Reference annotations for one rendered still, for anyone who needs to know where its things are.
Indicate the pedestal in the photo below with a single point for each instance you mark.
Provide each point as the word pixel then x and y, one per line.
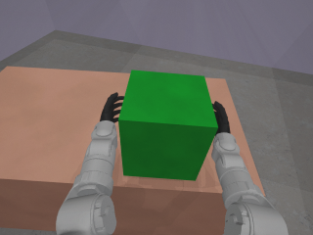
pixel 47 117

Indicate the right robot forearm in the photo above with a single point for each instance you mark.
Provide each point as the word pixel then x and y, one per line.
pixel 233 175

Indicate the left robot forearm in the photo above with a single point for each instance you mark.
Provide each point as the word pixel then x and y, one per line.
pixel 98 164

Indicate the left robot upper arm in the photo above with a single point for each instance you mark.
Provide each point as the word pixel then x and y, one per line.
pixel 91 214

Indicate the carton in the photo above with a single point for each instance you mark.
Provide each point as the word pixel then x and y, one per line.
pixel 166 125

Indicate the right robot hand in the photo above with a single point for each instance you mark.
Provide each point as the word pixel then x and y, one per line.
pixel 221 118

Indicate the right robot upper arm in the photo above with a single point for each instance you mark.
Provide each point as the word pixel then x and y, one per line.
pixel 243 218

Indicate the left robot hand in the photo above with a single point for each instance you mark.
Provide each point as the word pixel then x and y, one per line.
pixel 108 111

